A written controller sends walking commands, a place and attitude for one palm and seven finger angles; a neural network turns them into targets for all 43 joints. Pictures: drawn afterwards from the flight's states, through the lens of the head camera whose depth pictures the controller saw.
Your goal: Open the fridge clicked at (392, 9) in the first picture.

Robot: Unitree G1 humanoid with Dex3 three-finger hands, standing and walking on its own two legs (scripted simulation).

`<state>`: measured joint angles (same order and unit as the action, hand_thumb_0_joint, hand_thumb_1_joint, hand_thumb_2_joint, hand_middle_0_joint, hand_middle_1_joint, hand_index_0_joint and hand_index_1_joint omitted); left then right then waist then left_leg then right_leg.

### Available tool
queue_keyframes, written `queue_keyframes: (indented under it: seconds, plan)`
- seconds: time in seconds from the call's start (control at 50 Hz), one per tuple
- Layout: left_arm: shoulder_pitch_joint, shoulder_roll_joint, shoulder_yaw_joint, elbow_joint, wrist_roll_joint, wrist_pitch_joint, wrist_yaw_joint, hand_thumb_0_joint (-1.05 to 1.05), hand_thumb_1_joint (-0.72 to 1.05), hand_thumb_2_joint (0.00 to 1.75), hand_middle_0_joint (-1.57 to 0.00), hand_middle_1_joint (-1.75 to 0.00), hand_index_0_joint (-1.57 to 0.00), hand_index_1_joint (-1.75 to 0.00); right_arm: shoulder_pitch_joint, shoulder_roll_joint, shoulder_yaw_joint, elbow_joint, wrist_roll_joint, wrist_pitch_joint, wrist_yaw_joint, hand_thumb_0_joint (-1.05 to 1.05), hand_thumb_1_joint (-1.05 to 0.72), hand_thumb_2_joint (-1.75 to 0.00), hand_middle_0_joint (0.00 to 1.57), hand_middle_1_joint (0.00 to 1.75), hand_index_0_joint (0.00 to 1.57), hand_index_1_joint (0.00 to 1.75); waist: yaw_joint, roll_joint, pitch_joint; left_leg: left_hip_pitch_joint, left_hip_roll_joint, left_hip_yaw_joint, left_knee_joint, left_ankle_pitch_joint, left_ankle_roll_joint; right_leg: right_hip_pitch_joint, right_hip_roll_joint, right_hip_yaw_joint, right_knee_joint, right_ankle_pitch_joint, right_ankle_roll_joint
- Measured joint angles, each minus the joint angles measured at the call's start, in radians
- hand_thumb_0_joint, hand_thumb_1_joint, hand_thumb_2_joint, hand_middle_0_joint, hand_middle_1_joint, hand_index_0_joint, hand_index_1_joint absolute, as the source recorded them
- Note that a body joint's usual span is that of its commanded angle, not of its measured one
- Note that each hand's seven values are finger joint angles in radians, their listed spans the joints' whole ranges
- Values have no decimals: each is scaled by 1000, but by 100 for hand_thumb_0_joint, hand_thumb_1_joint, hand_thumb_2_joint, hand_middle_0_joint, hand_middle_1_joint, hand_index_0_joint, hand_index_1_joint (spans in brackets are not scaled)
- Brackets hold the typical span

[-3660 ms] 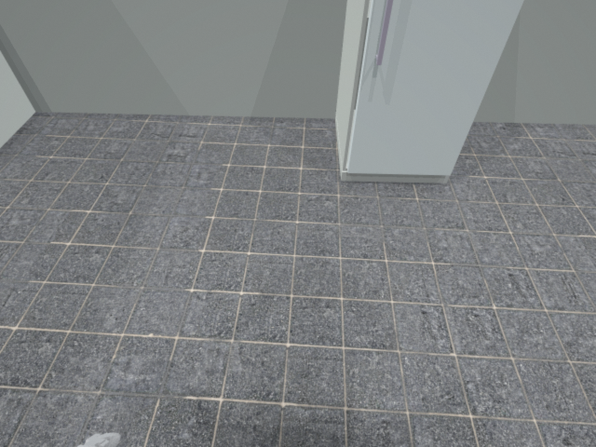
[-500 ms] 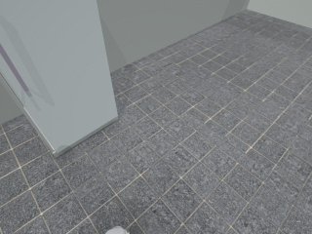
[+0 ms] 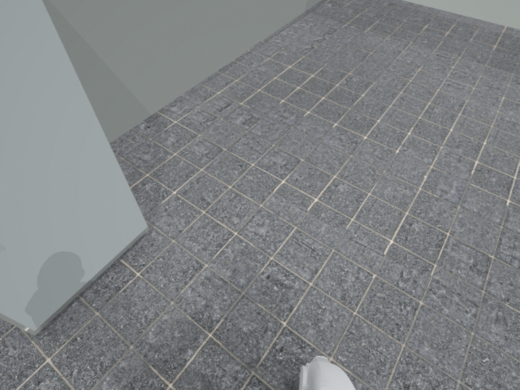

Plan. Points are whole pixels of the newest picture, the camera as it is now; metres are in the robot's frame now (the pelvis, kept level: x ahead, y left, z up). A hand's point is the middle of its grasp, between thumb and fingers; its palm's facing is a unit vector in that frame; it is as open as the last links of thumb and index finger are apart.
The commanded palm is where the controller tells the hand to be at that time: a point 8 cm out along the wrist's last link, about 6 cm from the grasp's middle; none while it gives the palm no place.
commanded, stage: turn to face it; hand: left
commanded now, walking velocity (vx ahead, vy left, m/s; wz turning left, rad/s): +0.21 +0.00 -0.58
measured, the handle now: out of the picture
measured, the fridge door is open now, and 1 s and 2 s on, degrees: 0 0 0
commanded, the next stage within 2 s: take the last steps up to it in 1.82 s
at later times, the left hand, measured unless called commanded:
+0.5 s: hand (198, 332) +0.24 +0.13 -0.16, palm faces +0.14 -0.97 -0.17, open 7.2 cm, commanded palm none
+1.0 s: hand (158, 381) +0.16 +0.18 -0.16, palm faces +0.42 -0.85 -0.32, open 7.4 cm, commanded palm none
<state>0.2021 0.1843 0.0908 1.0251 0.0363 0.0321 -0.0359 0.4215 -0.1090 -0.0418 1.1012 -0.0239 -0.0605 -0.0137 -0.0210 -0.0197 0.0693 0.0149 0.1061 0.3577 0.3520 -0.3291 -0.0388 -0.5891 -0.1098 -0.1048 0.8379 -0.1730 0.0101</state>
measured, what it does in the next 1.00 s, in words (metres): walks ahead, turning left: right foot, then left foot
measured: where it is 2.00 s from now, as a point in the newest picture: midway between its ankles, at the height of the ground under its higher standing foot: outside the picture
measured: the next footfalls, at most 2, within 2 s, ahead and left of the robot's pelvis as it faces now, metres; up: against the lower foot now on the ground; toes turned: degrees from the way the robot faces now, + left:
right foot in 0.12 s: +0.21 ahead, -0.13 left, +0.00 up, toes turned -11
left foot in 0.62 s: +0.19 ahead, +0.09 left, +0.00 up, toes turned +21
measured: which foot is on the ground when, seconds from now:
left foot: down 0.00-0.10, up 0.12-0.60, down 0.62-1.00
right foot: up 0.00-0.10, down 0.12-0.62, up 0.64-0.98, down 1.00-1.00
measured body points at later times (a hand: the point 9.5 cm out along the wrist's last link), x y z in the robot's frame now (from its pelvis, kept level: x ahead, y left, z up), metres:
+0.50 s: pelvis +0.14 -0.05 +0.00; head +0.15 -0.05 +0.44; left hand +0.23 +0.18 -0.14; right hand +0.22 -0.28 -0.15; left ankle +0.16 +0.08 -0.70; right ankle +0.17 -0.12 -0.74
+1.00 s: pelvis +0.16 -0.06 -0.01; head +0.20 -0.07 +0.44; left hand +0.14 +0.23 -0.13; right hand +0.33 -0.27 -0.16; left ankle +0.15 +0.08 -0.74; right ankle +0.21 -0.18 -0.74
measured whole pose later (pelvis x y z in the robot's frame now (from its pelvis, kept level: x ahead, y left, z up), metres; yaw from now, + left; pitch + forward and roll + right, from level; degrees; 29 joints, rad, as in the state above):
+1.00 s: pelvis +0.16 -0.06 -0.01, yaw +25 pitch +1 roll +0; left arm 0.17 0.25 0.07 0.89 0.01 0.03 0.02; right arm 0.19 -0.24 -0.07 0.92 -0.02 0.06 0.02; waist -0.02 0.04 0.06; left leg -0.37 -0.01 -0.06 0.56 -0.20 -0.02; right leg -0.29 -0.04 -0.03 0.61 -0.35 0.07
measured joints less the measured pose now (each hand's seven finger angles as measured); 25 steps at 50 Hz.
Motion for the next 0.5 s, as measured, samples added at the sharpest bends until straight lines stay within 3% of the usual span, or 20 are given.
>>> queue_keyframes:
  seconds: [0.08,0.12,0.14,0.18,0.22,0.28,0.36,0.5]
  plan:
    - [-59,4,-4,-29,-1,-18,-4,0,92,90,-20,-30,-20,-30,35,-10,-10,11,-2,15,3,0,-91,-90,20,30,20,30,-26,29,32,38,46,37,84,-95,-50,63,43,-36,-149,-28,-39]
    - [-75,18,-9,-48,2,-52,0,0,92,90,-20,-30,-20,-30,56,-10,-10,21,7,25,8,0,-91,-90,20,30,20,30,-25,26,31,-10,88,18,273,-157,-48,128,58,-48,-219,36,-69]
    - [-88,18,-10,-50,-3,-71,9,0,91,90,-20,-30,-20,-30,44,-14,-9,28,13,35,9,0,-91,-90,20,30,20,30,-22,30,38,-79,98,-52,441,-190,-36,117,65,-51,-173,15,-87]
    - [-108,8,-20,-48,-13,-87,25,0,91,90,-20,-30,-20,-30,3,-27,-9,28,22,54,3,1,-91,-90,20,30,20,30,-28,42,49,-220,68,-202,732,-202,-15,137,75,-60,-135,-52,-108]
    - [-115,-7,-35,-40,-16,-87,38,0,91,90,-20,-30,-20,-30,-41,-41,-11,17,19,61,-3,1,-91,-90,20,30,20,30,-31,50,41,-333,41,-272,875,-151,-4,186,81,-71,-175,-67,-103]
    - [-111,-36,-55,-23,-14,-82,50,0,91,90,-20,-30,-20,-30,-99,-56,-11,-17,14,67,-8,1,-91,-90,20,30,19,29,-40,58,10,-445,25,-302,847,-79,-3,255,84,-94,-268,-46,-99]
    - [-112,-62,-57,-34,-21,-71,59,-2,92,90,-20,-30,-20,-30,-147,-60,-11,-63,11,81,-1,0,-91,-90,19,30,19,29,-36,57,-25,-519,17,-293,739,-28,-16,320,76,-142,-342,-40,-99]
    - [-93,-51,-51,-65,-9,-49,61,-2,92,90,-21,-30,-21,-30,-212,-64,-19,-111,7,109,22,0,-91,-90,19,30,19,29,-4,24,-34,-481,4,-240,556,-48,-19,365,43,-220,-333,-85,-81]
